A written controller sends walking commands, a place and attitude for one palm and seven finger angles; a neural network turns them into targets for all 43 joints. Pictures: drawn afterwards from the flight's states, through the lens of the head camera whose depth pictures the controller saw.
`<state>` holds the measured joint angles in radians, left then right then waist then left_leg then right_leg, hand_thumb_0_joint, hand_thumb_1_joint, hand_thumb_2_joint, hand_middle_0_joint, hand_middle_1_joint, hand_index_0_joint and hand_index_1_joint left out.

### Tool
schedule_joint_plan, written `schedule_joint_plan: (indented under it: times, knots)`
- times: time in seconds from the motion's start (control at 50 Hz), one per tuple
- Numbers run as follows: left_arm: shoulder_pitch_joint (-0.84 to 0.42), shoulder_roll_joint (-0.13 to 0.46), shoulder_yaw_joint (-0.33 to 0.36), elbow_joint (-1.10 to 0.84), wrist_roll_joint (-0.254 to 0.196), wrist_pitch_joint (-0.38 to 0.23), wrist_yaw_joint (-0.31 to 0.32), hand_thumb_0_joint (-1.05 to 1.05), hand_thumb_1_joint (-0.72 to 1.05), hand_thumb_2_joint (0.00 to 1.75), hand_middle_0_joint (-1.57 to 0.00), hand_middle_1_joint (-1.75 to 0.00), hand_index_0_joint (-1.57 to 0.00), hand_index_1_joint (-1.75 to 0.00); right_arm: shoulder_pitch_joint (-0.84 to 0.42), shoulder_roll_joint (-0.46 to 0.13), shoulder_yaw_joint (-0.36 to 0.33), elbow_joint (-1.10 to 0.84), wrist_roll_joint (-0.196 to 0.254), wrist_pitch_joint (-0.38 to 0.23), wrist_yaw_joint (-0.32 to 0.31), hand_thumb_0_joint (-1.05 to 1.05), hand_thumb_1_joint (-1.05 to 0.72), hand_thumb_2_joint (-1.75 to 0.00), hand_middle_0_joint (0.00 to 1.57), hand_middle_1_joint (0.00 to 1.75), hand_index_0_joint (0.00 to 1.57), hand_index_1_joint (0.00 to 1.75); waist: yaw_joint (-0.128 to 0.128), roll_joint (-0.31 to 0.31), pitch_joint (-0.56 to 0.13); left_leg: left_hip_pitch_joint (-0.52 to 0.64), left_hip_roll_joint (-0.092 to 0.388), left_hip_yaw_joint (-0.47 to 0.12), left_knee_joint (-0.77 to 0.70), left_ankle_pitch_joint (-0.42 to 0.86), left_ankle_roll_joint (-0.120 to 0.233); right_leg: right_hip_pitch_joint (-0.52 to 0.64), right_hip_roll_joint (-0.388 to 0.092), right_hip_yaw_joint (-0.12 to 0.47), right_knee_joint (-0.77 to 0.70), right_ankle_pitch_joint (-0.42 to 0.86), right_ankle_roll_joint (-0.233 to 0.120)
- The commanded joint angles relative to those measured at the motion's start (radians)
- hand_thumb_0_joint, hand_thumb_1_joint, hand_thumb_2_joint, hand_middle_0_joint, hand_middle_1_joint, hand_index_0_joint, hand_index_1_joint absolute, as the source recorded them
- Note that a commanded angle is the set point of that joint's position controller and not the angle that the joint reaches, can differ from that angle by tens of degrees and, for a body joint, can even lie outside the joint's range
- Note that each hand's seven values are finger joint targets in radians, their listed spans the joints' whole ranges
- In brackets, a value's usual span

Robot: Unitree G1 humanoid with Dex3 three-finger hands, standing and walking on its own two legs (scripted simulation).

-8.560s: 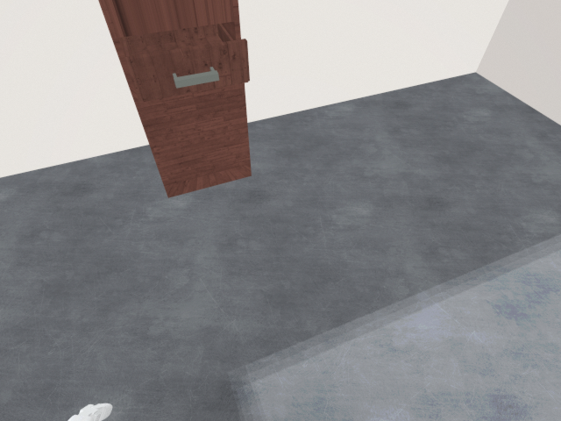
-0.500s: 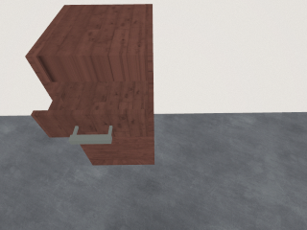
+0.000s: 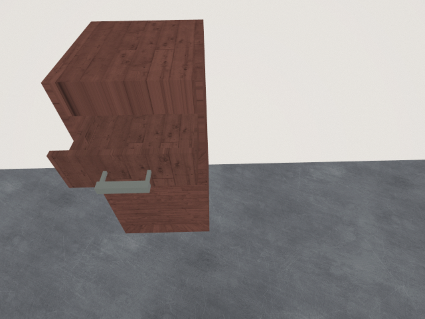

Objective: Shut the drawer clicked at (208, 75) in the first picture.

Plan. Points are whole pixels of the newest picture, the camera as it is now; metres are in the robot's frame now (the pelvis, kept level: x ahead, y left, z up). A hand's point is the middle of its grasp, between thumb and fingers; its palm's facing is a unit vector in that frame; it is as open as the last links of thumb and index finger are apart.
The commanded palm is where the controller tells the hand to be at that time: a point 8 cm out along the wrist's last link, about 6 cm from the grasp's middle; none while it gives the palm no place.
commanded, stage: come to a stop and stand still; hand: left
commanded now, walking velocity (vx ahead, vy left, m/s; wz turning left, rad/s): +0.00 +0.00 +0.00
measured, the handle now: (124, 180) +0.47 +0.27 -0.08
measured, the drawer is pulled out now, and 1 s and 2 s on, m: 0.16 0.16 0.16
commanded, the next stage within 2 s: look again from close up in 0.08 s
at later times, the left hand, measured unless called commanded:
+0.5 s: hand out of the picture +0.00 +0.14 -0.18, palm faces +0.01 -0.99 -0.16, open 7.3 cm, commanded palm none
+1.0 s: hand out of the picture +0.02 +0.16 -0.18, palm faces +0.11 -0.98 -0.17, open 7.3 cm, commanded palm none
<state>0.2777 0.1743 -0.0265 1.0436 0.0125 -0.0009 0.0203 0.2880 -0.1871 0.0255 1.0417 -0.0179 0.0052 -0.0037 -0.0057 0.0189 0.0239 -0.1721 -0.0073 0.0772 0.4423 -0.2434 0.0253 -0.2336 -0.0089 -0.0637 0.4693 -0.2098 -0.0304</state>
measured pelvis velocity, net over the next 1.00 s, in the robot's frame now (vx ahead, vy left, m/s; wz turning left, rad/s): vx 0.03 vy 0.00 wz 0.06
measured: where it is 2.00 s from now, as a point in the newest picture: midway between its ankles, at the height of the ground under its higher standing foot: outside the picture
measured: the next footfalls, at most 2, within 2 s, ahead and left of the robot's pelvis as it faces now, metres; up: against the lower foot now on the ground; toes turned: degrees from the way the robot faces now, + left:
right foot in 1.52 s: +0.08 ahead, -0.10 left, +0.00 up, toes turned +1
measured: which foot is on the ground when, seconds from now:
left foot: down 0.00-1.00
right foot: down 0.00-1.00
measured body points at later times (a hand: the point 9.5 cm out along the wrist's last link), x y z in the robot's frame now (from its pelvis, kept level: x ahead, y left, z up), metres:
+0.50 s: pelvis +0.02 -0.01 +0.00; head +0.02 -0.01 +0.45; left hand +0.00 +0.19 -0.16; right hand -0.01 -0.21 -0.16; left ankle +0.00 +0.10 -0.74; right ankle +0.03 -0.10 -0.74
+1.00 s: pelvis +0.03 +0.00 +0.00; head +0.03 +0.00 +0.45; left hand +0.01 +0.21 -0.16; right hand +0.02 -0.22 -0.16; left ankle +0.00 +0.10 -0.73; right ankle +0.03 -0.10 -0.74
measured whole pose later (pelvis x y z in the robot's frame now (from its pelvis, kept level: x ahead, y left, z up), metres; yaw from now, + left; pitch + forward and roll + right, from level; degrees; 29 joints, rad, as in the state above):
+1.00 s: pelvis +0.03 +0.00 +0.00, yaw +3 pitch -1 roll -1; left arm 0.30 0.14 0.02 1.08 0.02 -0.02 0.03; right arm 0.32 -0.14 0.01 1.12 -0.02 0.02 -0.01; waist 0.02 0.00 0.03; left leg -0.23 0.02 0.05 0.62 -0.39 0.01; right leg -0.20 0.00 -0.13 0.49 -0.27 -0.04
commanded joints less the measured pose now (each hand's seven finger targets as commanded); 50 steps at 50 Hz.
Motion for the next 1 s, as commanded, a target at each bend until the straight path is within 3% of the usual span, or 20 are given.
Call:
schedule_joint_plan:
  times: [0.0,0.18,0.28,0.56,0.76,0.82,0.86,0.9,0.94,0.98]
  knots:
    - [0.029,0.105,0.024,-0.025,-0.007,-0.024,0.008,0.00,0.90,0.90,-0.20,-0.30,-0.20,-0.30,0.061,-0.082,-0.015,-0.001,0.002,-0.022,-0.010,0.00,-0.90,-0.90,0.20,0.30,0.20,0.30,-0.006,-0.043,0.059,-0.076,0.090,-0.117,-0.122,-0.091,0.016,-0.014,-0.101,0.156,-0.153,-0.173,-0.019]
    - [0.072,0.076,0.018,0.038,-0.010,-0.035,0.012,0.00,0.90,0.90,-0.20,-0.30,-0.20,-0.30,0.098,-0.047,-0.007,0.072,0.008,-0.031,-0.019,0.00,-0.90,-0.90,0.20,0.30,0.20,0.30,-0.001,-0.019,0.029,-0.047,0.098,-0.111,-0.110,0.020,0.010,0.046,-0.104,0.140,-0.130,-0.010,-0.023]
    - [0.084,0.058,0.017,0.057,-0.009,-0.034,0.015,0.00,0.90,0.90,-0.20,-0.30,-0.20,-0.30,0.105,-0.029,-0.007,0.090,0.009,-0.030,-0.023,0.00,-0.90,-0.90,0.20,0.30,0.20,0.30,0.002,-0.033,0.065,-0.061,0.099,-0.105,-0.114,0.013,0.007,0.039,-0.103,0.135,-0.133,-0.007,-0.023]
    - [0.096,0.038,0.022,0.060,-0.005,-0.036,0.019,0.00,0.90,0.90,-0.20,-0.30,-0.20,-0.30,0.096,-0.010,-0.015,0.098,0.008,-0.034,-0.031,0.00,-0.90,-0.90,0.20,0.30,0.20,0.30,0.005,-0.017,0.066,-0.034,0.106,-0.099,-0.100,0.084,0.005,0.051,-0.101,0.127,-0.114,0.122,-0.023]
    - [0.094,0.046,0.025,0.060,-0.005,-0.036,0.018,0.00,0.90,0.90,-0.20,-0.30,-0.20,-0.30,0.081,-0.015,-0.015,0.100,0.007,-0.033,-0.032,0.00,-0.90,-0.90,0.20,0.30,0.20,0.30,0.007,-0.023,0.066,-0.023,0.105,-0.094,-0.105,0.080,0.001,0.058,-0.106,0.127,-0.124,0.132,-0.022]
    - [0.097,0.079,0.042,0.043,0.000,-0.033,0.019,0.00,0.90,0.90,-0.20,-0.30,-0.20,-0.30,0.086,-0.027,-0.021,0.087,0.005,-0.022,-0.026,0.00,-0.90,-0.90,0.20,0.30,0.20,0.30,0.017,-0.036,0.057,-0.074,0.079,-0.077,-0.056,0.004,-0.001,0.091,-0.138,0.147,-0.118,0.037,-0.040]
    - [0.113,0.116,0.063,0.034,0.000,-0.027,0.020,0.00,0.90,0.90,-0.20,-0.30,-0.20,-0.30,0.074,-0.029,-0.027,0.063,0.003,-0.011,-0.022,0.00,-0.90,-0.90,0.20,0.30,0.20,0.30,0.028,-0.093,0.058,-0.155,0.038,-0.044,0.043,-0.082,-0.011,0.114,-0.213,0.218,-0.159,-0.047,-0.075]
    - [0.126,0.133,0.078,0.023,0.004,-0.024,0.021,0.00,0.90,0.90,-0.20,-0.30,-0.20,-0.30,0.062,-0.025,-0.034,0.045,0.000,-0.004,-0.019,0.00,-0.90,-0.90,0.20,0.30,0.20,0.30,0.038,-0.150,0.067,-0.202,0.036,-0.030,0.163,-0.152,-0.015,0.100,-0.302,0.313,-0.223,-0.083,-0.129]
    - [0.134,0.134,0.088,0.012,0.009,-0.023,0.024,0.00,0.90,0.90,-0.20,-0.30,-0.20,-0.30,0.039,-0.027,-0.040,0.025,0.000,-0.003,-0.016,0.00,-0.90,-0.90,0.20,0.30,0.20,0.30,0.047,-0.147,0.089,-0.258,0.052,-0.040,0.246,-0.204,-0.016,0.095,-0.346,0.343,-0.226,-0.029,-0.173]
    - [0.127,0.141,0.097,0.000,0.014,-0.025,0.023,0.00,0.90,0.90,-0.20,-0.30,-0.20,-0.30,0.034,-0.021,-0.043,0.011,0.002,-0.009,-0.011,0.00,-0.90,-0.90,0.20,0.30,0.20,0.30,0.043,-0.117,0.060,-0.251,0.055,-0.038,0.234,-0.206,-0.019,0.114,-0.351,0.304,-0.182,0.100,-0.184]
